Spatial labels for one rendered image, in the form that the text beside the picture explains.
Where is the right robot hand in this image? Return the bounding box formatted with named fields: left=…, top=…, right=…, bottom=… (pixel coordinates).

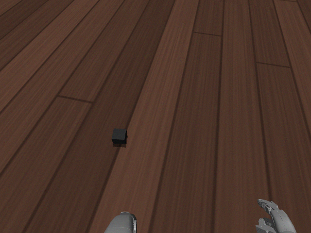
left=256, top=199, right=296, bottom=233

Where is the small box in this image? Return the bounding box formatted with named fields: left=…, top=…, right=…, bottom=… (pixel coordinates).
left=112, top=128, right=127, bottom=144

